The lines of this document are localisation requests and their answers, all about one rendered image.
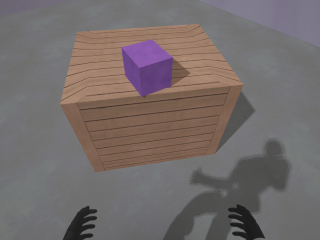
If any pedestal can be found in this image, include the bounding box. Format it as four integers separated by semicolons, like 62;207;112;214
60;24;244;172

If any right robot hand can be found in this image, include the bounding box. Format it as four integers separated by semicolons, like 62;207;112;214
228;204;265;240

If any left robot hand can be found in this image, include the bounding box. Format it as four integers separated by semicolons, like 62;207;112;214
63;206;97;240

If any carton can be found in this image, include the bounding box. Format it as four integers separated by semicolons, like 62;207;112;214
121;39;173;97

